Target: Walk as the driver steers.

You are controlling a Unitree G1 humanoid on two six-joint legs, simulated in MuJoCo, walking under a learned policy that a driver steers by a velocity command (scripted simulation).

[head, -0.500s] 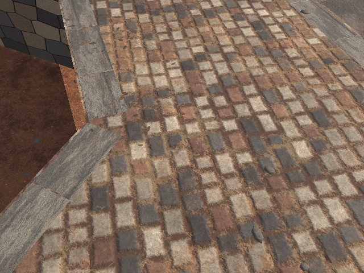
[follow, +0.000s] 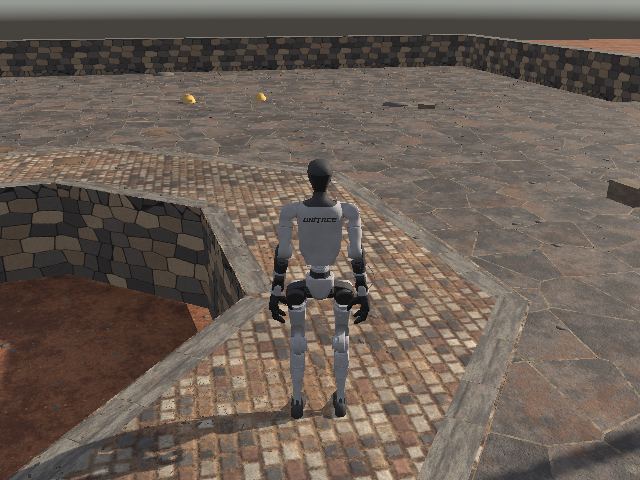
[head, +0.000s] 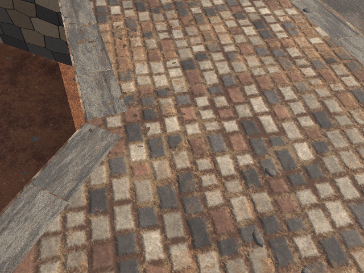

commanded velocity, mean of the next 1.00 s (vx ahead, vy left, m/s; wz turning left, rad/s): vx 0.01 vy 0.00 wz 0.00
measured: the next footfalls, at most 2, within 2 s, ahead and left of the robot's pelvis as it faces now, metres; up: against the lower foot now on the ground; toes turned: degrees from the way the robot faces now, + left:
right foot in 1.72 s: +0.38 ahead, -0.04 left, +0.00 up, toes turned -5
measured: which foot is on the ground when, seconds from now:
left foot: down 0.00-1.00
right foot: down 0.00-1.00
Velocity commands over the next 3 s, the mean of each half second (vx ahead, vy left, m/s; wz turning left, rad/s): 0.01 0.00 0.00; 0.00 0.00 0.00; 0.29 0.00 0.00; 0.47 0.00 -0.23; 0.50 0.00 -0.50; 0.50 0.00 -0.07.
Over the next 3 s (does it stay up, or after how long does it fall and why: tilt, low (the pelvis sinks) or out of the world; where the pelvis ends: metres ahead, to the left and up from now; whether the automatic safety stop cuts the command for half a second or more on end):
stays up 0.87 -0.16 0.00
